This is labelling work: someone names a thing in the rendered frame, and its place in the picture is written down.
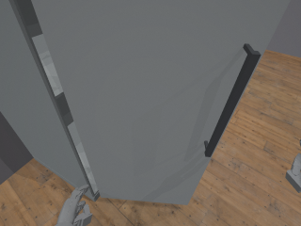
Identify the right robot hand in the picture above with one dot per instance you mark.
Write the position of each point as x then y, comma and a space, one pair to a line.
293, 175

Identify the handle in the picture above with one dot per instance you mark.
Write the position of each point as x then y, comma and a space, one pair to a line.
248, 67

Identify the left robot hand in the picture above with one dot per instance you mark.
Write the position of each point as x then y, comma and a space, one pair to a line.
72, 207

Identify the fridge door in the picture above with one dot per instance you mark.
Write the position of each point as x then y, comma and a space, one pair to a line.
146, 82

